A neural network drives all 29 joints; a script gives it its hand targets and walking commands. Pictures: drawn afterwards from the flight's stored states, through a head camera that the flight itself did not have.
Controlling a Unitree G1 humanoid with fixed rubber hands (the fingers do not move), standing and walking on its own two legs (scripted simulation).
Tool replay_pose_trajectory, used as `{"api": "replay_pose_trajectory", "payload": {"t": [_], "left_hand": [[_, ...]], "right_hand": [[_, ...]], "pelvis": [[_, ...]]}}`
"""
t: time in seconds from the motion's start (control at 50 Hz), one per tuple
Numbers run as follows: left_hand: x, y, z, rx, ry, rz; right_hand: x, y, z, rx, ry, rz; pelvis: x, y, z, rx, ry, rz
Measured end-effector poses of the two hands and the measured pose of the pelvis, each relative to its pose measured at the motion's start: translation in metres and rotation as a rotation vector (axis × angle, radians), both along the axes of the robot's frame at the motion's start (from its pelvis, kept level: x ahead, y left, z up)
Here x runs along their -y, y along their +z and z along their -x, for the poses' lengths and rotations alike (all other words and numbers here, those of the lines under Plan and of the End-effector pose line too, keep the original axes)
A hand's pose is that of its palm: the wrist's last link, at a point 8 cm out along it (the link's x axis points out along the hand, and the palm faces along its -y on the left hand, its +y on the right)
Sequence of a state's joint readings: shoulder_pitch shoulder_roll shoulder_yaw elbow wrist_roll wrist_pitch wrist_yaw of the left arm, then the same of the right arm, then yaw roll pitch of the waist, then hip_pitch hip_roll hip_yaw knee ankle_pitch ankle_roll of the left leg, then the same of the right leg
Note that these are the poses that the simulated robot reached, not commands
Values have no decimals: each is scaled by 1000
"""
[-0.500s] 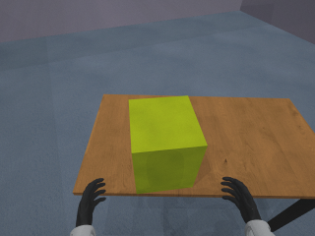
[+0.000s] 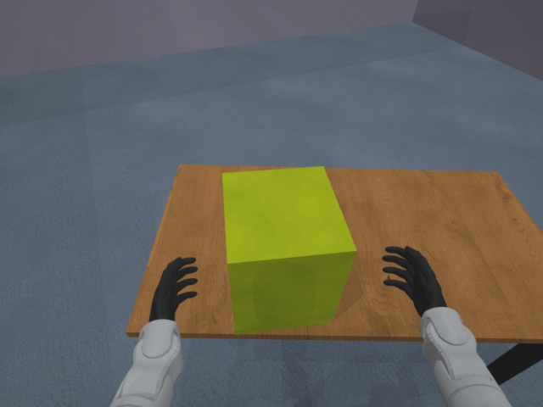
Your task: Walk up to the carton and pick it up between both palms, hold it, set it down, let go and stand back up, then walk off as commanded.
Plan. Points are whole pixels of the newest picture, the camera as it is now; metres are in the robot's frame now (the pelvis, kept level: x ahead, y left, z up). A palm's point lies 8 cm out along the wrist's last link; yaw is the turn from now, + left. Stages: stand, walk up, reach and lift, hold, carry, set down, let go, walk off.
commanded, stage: reach and lift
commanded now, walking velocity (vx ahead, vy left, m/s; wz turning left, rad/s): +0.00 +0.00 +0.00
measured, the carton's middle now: (279, 251) +0.45 -0.01 -0.06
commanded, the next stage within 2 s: none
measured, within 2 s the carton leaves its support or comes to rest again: neither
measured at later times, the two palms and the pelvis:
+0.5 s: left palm (171, 239) +0.36 +0.16 +0.08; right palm (416, 234) +0.37 -0.21 +0.09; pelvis +0.00 +0.00 +0.00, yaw +0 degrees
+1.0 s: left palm (168, 189) +0.42 +0.17 +0.13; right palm (413, 186) +0.43 -0.21 +0.14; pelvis +0.01 +0.00 +0.00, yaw +0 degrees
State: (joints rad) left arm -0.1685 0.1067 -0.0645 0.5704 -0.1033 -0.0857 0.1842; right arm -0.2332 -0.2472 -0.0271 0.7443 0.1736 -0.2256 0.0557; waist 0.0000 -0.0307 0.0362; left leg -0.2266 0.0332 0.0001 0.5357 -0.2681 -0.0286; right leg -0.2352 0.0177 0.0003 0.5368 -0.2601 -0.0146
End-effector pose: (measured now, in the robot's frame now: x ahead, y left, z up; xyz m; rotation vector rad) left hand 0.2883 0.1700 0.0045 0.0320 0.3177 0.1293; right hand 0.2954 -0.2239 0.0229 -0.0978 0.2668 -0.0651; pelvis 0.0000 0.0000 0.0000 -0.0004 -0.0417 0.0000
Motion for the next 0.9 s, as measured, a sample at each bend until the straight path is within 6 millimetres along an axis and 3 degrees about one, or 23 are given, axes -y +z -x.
{"api": "replay_pose_trajectory", "payload": {"t": [0.38, 0.9], "left_hand": [[7, 68, -60, 59, 8, 7], [4, 125, -125, 71, 15, -15]], "right_hand": [[-11, 52, -58, 10, -6, -31], [-15, 106, -121, -6, -17, -26]], "pelvis": [[1, 0, 6, 7, 0, -1], [3, 2, -5, -51, -2, -1]]}}
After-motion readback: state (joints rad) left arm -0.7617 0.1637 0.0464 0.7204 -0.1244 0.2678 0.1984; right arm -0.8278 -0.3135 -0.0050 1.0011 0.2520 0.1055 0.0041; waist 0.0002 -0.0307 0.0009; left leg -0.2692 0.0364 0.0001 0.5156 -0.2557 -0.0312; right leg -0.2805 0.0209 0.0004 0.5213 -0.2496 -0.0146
